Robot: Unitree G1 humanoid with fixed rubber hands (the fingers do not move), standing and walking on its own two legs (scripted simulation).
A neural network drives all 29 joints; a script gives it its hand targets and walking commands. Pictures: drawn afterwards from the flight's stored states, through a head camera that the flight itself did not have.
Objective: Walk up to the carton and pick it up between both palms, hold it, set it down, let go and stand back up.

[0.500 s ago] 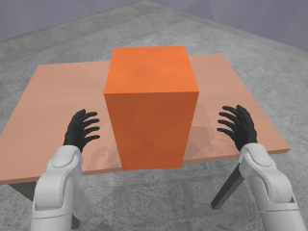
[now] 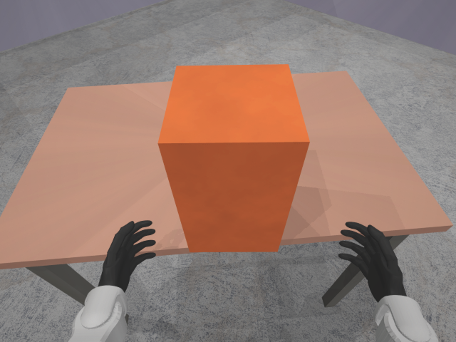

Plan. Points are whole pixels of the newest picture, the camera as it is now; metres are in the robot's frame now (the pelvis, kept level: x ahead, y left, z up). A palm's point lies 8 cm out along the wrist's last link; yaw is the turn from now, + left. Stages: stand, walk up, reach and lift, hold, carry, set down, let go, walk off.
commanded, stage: set down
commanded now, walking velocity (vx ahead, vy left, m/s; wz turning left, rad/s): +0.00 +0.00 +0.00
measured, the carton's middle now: (232, 169) +0.38 +0.02 +0.11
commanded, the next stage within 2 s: let go in 1.10 s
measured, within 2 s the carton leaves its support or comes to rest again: neither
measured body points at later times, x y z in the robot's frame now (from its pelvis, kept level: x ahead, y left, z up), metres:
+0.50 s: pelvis +0.03 +0.01 +0.00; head +0.04 +0.02 +0.45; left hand +0.19 +0.23 -0.02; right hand +0.21 -0.19 -0.02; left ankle +0.00 +0.13 -0.75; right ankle +0.02 -0.11 -0.75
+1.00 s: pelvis +0.02 +0.01 +0.00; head +0.03 +0.01 +0.45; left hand +0.17 +0.24 -0.08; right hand +0.19 -0.21 -0.08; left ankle +0.00 +0.13 -0.75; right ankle +0.02 -0.11 -0.75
